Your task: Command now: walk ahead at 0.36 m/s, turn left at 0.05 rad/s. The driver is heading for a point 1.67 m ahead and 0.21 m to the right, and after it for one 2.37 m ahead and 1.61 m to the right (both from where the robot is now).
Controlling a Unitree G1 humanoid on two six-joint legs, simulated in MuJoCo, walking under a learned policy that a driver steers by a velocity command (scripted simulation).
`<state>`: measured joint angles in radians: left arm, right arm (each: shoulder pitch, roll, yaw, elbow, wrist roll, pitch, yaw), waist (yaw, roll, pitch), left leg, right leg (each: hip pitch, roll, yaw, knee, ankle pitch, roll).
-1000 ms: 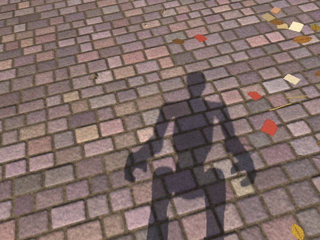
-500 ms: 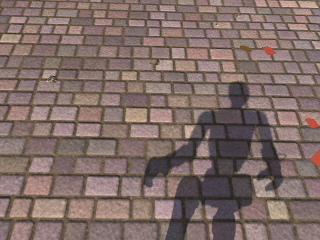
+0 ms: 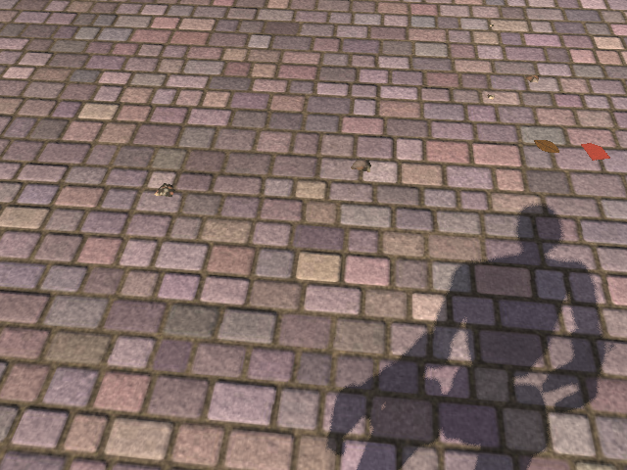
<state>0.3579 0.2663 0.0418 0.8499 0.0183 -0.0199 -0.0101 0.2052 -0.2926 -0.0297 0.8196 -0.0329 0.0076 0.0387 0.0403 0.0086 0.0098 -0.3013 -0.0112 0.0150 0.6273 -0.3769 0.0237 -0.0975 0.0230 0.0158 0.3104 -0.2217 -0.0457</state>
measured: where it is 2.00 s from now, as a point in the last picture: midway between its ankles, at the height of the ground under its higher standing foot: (340, 375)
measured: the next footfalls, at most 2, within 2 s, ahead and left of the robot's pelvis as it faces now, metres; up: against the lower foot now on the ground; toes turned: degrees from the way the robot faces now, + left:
left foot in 0.06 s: +0.07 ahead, +0.10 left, +0.00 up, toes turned +1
right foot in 0.52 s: +0.41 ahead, -0.07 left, +0.00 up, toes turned -3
